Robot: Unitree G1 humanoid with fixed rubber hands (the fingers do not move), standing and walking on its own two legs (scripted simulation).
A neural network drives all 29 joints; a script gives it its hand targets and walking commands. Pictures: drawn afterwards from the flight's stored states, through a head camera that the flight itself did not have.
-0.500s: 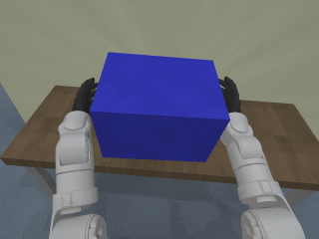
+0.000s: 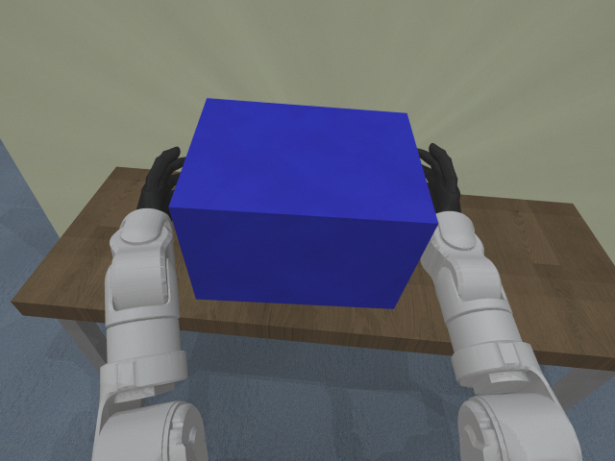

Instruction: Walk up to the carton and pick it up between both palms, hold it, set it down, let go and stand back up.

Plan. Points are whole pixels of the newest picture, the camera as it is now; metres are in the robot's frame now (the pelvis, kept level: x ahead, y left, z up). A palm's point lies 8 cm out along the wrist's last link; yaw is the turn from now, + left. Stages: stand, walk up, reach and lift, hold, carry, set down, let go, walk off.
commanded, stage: hold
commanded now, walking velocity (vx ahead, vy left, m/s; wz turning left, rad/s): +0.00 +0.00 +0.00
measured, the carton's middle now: (302, 205) +0.38 +0.00 +0.16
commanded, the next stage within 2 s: none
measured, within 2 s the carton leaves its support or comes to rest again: neither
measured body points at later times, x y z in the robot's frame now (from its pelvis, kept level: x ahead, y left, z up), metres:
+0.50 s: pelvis +0.00 +0.00 +0.00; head -0.03 +0.02 +0.45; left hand +0.38 +0.17 +0.16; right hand +0.37 -0.18 +0.17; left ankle +0.02 +0.15 -0.75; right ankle +0.03 -0.14 -0.75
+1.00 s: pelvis +0.00 +0.00 +0.00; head -0.02 +0.03 +0.45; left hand +0.38 +0.17 +0.17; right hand +0.37 -0.18 +0.17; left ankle +0.02 +0.15 -0.75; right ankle +0.03 -0.14 -0.75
